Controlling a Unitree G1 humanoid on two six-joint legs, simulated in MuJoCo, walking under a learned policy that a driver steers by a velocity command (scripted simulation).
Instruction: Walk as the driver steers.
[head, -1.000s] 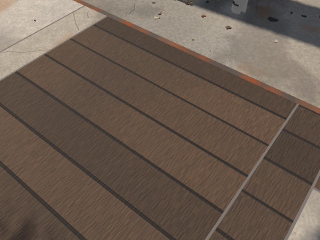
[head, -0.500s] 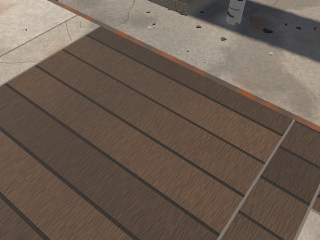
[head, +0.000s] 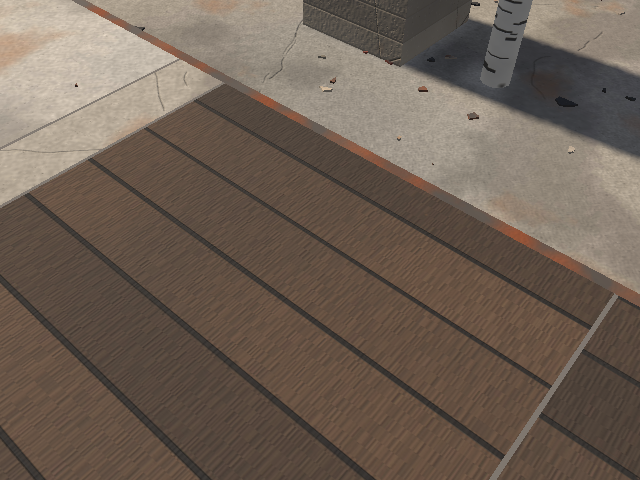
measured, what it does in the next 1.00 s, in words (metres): stands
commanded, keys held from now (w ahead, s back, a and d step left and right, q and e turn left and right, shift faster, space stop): no key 0.88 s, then w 0.12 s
